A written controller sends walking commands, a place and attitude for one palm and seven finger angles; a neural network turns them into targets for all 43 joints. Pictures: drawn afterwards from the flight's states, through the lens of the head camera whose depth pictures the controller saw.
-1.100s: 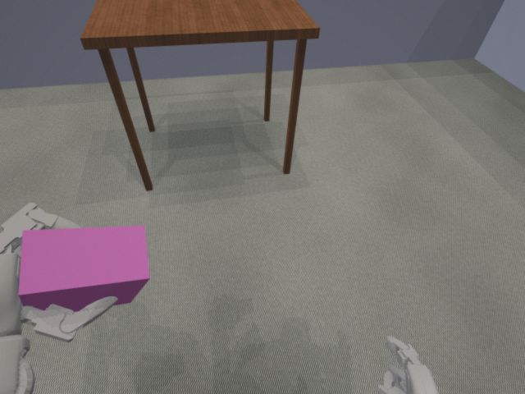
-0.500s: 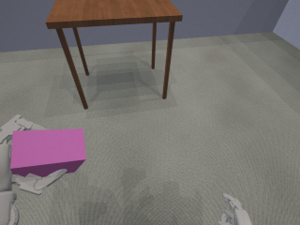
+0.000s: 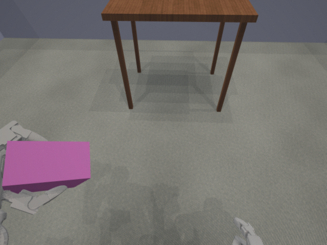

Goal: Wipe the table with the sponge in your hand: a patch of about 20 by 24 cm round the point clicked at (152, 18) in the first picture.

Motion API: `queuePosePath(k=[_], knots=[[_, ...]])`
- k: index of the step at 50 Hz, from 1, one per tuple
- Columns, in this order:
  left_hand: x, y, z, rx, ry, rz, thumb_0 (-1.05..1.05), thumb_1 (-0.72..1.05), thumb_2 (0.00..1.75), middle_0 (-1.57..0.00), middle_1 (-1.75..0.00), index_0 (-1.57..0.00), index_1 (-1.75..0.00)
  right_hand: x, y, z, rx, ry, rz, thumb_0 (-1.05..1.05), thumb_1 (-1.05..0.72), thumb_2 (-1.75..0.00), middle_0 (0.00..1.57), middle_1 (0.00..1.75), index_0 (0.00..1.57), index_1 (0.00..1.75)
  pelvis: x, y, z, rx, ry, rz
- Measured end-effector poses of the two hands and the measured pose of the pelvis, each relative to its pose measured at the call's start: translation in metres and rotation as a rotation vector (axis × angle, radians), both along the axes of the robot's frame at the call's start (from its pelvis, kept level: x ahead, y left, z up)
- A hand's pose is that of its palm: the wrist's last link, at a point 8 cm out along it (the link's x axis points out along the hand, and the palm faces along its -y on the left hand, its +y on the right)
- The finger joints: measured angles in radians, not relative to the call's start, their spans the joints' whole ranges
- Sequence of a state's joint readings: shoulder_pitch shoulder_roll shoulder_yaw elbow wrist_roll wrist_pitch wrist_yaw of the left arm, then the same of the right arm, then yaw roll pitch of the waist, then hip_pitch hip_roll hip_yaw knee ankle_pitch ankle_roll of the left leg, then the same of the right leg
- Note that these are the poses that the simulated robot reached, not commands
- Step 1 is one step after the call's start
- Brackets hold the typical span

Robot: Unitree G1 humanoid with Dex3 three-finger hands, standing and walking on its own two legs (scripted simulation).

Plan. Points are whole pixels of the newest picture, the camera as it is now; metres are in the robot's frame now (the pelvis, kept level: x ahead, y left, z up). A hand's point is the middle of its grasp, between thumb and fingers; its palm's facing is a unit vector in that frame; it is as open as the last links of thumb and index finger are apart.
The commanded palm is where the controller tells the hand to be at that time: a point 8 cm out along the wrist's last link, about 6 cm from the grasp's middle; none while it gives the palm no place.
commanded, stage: walk to a spot facing it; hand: left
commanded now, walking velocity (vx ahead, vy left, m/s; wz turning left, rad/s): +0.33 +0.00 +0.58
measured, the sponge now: (58, 168) +0.22 +0.21 +0.16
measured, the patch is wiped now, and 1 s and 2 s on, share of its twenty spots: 0.00 0.00 0.00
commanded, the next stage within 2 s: none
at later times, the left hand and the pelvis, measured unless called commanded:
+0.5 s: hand (22, 139) +0.27 +0.29 +0.18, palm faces +0.60 -0.68 -0.43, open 10.3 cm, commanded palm +0.18 +0.31 +0.19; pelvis +0.10 -0.01 -0.01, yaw +16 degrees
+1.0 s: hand (40, 110) +0.33 +0.28 +0.18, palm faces +0.70 -0.56 -0.44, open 10.3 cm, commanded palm +0.26 +0.30 +0.19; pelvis +0.25 -0.02 +0.01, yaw +27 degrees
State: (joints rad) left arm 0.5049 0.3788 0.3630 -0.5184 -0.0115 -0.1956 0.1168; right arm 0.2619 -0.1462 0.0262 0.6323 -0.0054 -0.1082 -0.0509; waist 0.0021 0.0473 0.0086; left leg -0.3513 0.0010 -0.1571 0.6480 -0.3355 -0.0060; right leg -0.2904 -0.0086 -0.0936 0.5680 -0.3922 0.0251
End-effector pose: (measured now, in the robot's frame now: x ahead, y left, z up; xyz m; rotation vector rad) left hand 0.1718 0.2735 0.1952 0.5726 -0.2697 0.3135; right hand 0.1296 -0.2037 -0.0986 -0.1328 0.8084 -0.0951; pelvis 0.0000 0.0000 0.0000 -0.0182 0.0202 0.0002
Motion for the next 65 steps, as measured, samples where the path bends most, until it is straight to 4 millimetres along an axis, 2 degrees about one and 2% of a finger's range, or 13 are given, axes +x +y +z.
queuePosePath(k=[8,13,21,26,31,35,40,44,48,52,55,59,65], knots=[[-0.005,-0.002,-0.004,-0.039,0.061,0.167,-0.01,-0.50,0.98,-0.71,-1.34,-0.72,-1.34,0.073,-0.038,0.010,-0.090,0.025,0.110,0.01,-0.91,-0.90,0.20,0.30,0.20,0.30,0.030,-0.018,0.012,0.058,-0.015,0.136],[-0.003,0.009,0.001,-0.029,0.061,0.257,-0.01,-0.50,0.98,-0.71,-1.34,-0.72,-1.34,0.123,-0.040,0.026,-0.144,-0.005,0.178,0.01,-0.91,-0.90,0.20,0.30,0.20,0.30,0.052,-0.019,0.017,0.088,0.000,0.195],[0.025,0.036,-0.007,-0.026,-0.083,0.282,-0.01,-0.50,0.98,-0.71,-1.34,-0.72,-1.34,0.198,0.006,0.026,-0.119,-0.144,0.218,0.01,-0.91,-0.90,0.20,0.30,0.20,0.30,0.088,0.001,-0.011,0.070,-0.026,0.229],[0.048,0.038,-0.002,-0.017,-0.092,0.263,-0.01,-0.50,0.98,-0.71,-1.34,-0.72,-1.34,0.212,0.046,0.027,-0.001,-0.124,0.275,0.01,-0.91,-0.90,0.20,0.30,0.20,0.30,0.108,-0.008,-0.005,0.050,-0.035,0.282],[0.047,0.019,0.022,0.021,-0.103,0.282,-0.01,-0.50,0.98,-0.71,-1.34,-0.72,-1.34,0.218,0.061,0.022,0.054,-0.065,0.338,0.01,-0.91,-0.90,0.20,0.30,0.20,0.30,0.139,-0.017,0.007,0.016,-0.020,0.312],[0.052,0.012,0.021,0.047,-0.082,0.380,-0.01,-0.50,0.98,-0.71,-1.34,-0.72,-1.34,0.235,0.052,0.004,0.053,-0.004,0.389,0.01,-0.90,-0.90,0.20,0.31,0.20,0.30,0.171,-0.030,0.005,0.007,-0.025,0.351],[0.072,0.009,-0.007,-0.042,-0.065,0.497,-0.01,-0.50,0.98,-0.71,-1.34,-0.72,-1.34,0.280,0.024,-0.021,-0.029,0.052,0.460,0.01,-0.90,-0.90,0.20,0.31,0.20,0.30,0.198,-0.041,-0.008,0.031,-0.045,0.418],[0.090,0.009,-0.015,-0.099,-0.005,0.499,-0.01,-0.50,0.98,-0.71,-1.34,-0.72,-1.34,0.319,0.005,-0.002,-0.104,0.042,0.439,0.02,-0.91,-0.90,0.20,0.30,0.20,0.30,0.216,-0.038,0.003,0.044,-0.045,0.446],[0.105,0.016,-0.003,-0.062,-0.009,0.467,-0.01,-0.50,0.98,-0.71,-1.34,-0.72,-1.34,0.356,0.002,0.027,-0.162,-0.018,0.424,0.02,-0.91,-0.90,0.20,0.30,0.20,0.30,0.236,-0.031,0.011,0.051,-0.024,0.472],[0.112,0.034,0.009,-0.017,-0.087,0.467,-0.01,-0.50,0.98,-0.71,-1.34,-0.72,-1.34,0.387,0.017,0.045,-0.209,-0.081,0.434,0.01,-0.91,-0.90,0.20,0.30,0.19,0.30,0.256,-0.014,0.008,0.042,-0.012,0.484],[0.118,0.054,0.006,0.012,-0.162,0.478,-0.01,-0.50,0.98,-0.71,-1.34,-0.72,-1.34,0.408,0.039,0.043,-0.208,-0.142,0.421,0.01,-0.91,-0.90,0.20,0.30,0.19,0.30,0.267,0.003,-0.006,0.037,-0.025,0.480],[0.135,0.078,-0.001,-0.007,-0.154,0.513,-0.01,-0.50,0.98,-0.71,-1.34,-0.72,-1.34,0.417,0.080,0.038,-0.109,-0.130,0.447,0.01,-0.91,-0.90,0.19,0.30,0.19,0.30,0.282,0.008,-0.003,0.020,-0.035,0.507],[0.152,0.066,0.012,-0.027,-0.112,0.514,-0.01,-0.50,0.98,-0.71,-1.34,-0.72,-1.34,0.418,0.132,0.031,0.024,-0.073,0.548,0.01,-0.91,-0.90,0.20,0.30,0.20,0.30,0.314,0.015,0.010,-0.002,-0.018,0.536]])
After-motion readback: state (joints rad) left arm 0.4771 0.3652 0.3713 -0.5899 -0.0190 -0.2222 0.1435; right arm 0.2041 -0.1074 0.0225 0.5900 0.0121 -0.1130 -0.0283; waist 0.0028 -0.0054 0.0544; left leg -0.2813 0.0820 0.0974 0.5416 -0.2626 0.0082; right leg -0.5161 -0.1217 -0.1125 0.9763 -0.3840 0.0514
